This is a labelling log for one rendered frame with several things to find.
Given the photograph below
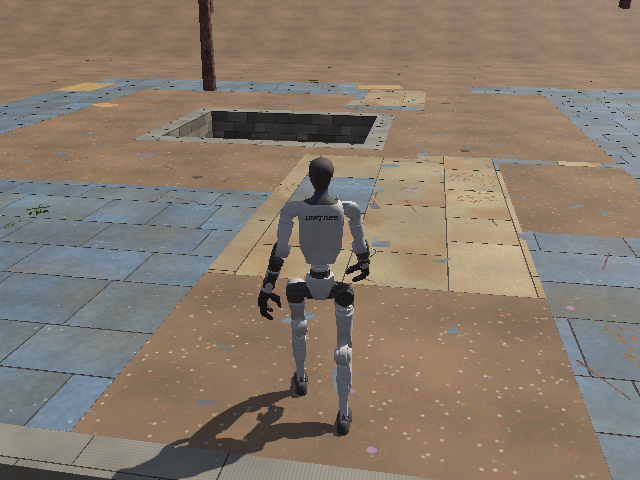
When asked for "right robot forearm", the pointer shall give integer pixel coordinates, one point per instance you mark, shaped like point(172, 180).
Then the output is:
point(363, 259)

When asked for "left robot hand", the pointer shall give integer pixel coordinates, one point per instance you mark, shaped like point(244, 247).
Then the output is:
point(262, 303)

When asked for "robot left thigh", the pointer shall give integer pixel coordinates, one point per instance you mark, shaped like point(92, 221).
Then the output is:
point(296, 296)

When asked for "right robot hand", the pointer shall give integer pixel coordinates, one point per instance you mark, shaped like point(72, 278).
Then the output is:
point(365, 272)

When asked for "humanoid robot head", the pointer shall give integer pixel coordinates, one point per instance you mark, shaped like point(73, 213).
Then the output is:
point(320, 172)

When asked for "right robot upper arm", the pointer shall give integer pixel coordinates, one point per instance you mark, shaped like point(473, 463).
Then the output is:
point(352, 211)

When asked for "left robot upper arm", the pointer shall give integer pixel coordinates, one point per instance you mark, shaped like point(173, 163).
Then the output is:
point(288, 212)

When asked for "left robot forearm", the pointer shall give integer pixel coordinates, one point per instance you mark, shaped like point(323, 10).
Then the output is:
point(273, 271)

